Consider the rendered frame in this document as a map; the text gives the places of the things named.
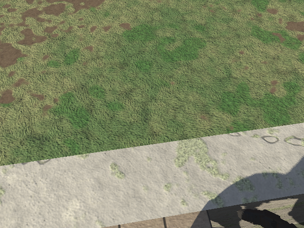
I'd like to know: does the right robot hand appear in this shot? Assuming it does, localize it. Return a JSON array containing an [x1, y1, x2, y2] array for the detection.
[[237, 209, 298, 228]]

